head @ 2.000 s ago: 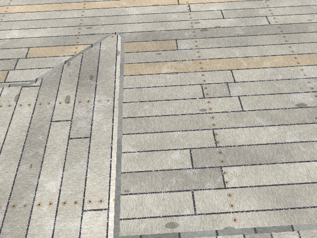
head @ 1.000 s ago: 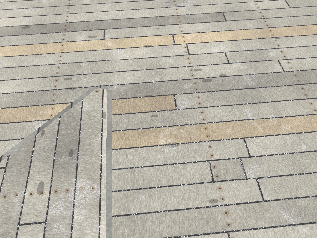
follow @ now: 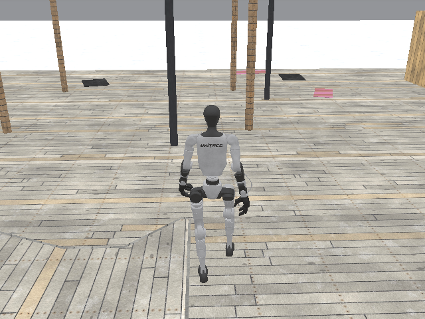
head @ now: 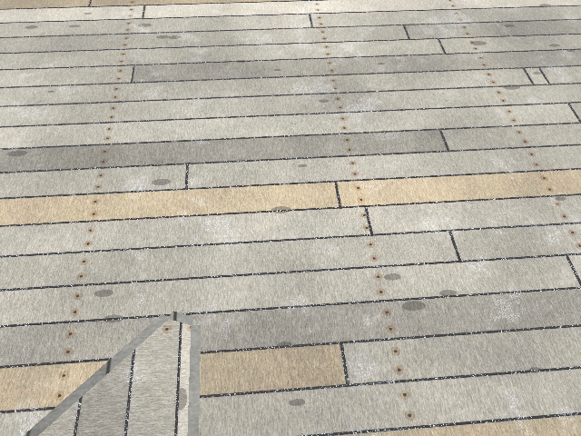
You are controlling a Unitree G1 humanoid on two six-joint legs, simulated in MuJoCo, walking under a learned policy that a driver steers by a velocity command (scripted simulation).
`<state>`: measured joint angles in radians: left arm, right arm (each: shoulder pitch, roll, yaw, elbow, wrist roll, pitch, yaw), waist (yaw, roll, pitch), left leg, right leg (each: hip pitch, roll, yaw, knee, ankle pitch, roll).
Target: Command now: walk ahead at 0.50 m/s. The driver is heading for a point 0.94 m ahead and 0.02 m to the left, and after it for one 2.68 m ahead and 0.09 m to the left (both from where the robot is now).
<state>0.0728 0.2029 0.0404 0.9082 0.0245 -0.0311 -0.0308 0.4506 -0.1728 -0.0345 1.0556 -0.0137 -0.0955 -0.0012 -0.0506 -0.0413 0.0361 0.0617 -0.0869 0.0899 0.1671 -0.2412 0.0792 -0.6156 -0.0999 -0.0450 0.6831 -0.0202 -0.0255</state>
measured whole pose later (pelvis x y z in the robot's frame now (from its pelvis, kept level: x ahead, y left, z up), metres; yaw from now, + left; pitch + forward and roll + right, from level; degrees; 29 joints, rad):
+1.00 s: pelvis +0.54 +0.01 +0.00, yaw +0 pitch +0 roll +1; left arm 0.17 0.22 0.05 0.94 0.03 -0.03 -0.03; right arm 0.41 -0.19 -0.05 1.05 -0.01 -0.09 0.00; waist -0.02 -0.04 0.03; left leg -0.05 -0.08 0.10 0.23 -0.18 0.10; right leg -0.62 -0.12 -0.01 0.93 -0.13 -0.02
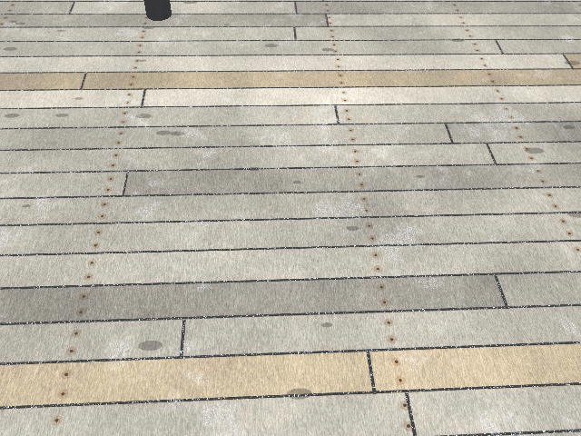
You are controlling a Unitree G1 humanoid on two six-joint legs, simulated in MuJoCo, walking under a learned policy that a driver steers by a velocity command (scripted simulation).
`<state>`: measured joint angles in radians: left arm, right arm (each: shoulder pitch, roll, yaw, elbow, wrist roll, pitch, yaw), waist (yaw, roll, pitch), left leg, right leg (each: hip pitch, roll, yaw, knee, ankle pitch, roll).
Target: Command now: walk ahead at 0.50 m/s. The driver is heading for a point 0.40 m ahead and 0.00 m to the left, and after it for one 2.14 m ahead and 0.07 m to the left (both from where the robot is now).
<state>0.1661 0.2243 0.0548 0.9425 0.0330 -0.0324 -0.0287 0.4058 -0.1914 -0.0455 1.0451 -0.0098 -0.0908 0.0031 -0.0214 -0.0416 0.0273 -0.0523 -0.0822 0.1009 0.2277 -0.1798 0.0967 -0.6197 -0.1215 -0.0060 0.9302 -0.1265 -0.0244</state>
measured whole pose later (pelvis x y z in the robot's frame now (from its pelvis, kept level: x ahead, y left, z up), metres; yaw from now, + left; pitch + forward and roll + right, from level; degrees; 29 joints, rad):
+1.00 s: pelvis +0.33 -0.02 +0.00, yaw +0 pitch -2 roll +0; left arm 0.29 0.16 0.00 1.12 0.01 -0.01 0.04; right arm 0.24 -0.15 -0.01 1.10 0.00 -0.02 -0.04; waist 0.01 -0.01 0.03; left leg -0.19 -0.02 0.06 0.39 -0.17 0.05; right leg -0.05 0.01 -0.08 0.36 -0.28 -0.03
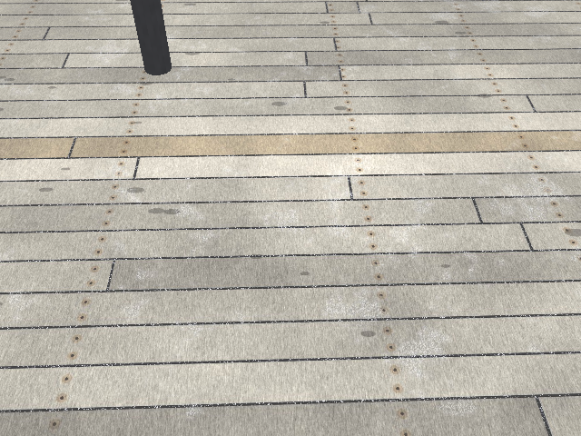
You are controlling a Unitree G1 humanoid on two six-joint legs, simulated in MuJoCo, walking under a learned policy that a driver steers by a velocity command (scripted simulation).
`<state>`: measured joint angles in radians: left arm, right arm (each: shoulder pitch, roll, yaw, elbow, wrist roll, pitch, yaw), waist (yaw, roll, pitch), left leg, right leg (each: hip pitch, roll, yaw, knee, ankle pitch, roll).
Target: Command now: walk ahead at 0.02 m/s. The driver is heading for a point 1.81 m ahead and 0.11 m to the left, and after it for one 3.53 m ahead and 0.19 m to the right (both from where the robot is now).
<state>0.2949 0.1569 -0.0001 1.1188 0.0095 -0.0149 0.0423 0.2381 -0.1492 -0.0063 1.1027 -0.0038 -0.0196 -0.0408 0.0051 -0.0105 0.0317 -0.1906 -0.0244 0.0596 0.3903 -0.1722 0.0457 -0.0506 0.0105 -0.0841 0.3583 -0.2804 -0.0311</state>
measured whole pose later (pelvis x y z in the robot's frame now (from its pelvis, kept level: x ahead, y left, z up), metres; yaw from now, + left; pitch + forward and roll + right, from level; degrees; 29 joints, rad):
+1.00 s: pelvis +0.10 +0.05 -0.02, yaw +0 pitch +0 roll +0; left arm 0.48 0.18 0.04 1.15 0.03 -0.06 0.01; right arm 0.25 -0.19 -0.06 1.01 -0.02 -0.08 0.00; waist 0.01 -0.05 0.02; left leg -0.30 -0.01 0.11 0.60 -0.28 0.07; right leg -0.16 -0.04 -0.02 0.85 -0.47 -0.05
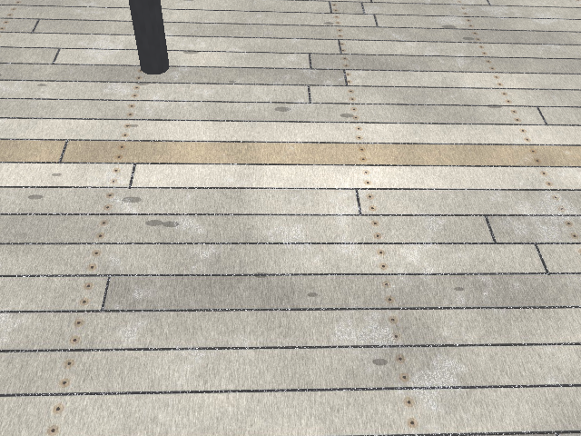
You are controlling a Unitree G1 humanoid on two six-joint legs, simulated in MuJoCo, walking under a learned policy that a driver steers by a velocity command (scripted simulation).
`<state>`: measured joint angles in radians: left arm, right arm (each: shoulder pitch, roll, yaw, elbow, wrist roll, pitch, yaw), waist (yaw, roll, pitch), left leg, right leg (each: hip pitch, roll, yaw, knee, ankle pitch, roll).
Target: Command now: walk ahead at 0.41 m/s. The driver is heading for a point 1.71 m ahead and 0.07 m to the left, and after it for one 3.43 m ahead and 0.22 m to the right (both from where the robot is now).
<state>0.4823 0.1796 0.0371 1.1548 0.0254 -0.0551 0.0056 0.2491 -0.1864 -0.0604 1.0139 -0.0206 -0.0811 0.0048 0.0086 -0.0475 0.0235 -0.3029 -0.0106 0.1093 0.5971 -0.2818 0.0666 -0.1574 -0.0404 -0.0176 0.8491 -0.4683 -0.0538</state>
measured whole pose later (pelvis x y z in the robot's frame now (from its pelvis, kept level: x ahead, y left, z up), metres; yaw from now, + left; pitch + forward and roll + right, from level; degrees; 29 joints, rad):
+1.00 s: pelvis +0.31 +0.01 +0.02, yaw +1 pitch -1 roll +0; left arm 0.29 0.14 0.01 1.09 0.01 -0.02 0.02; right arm 0.33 -0.12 0.01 1.13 -0.01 -0.03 -0.04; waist 0.02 -0.01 0.01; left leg -0.14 0.00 0.03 0.39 -0.23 0.01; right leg -0.20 0.03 -0.10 0.37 -0.15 -0.06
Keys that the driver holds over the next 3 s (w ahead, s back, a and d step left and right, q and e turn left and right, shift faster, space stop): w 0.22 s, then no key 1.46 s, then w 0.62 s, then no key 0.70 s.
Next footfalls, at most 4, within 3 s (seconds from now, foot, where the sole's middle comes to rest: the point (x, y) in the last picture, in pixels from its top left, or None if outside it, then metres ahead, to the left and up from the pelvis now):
0.40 right None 0.38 -0.07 -0.76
0.78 left None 0.34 0.12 -0.76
2.02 right None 0.49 -0.10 -0.76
2.48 left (273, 316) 0.81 0.05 -0.76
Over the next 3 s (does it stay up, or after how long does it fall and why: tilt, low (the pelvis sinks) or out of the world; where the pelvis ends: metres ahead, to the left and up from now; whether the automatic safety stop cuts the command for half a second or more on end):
stays up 0.74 -0.03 0.02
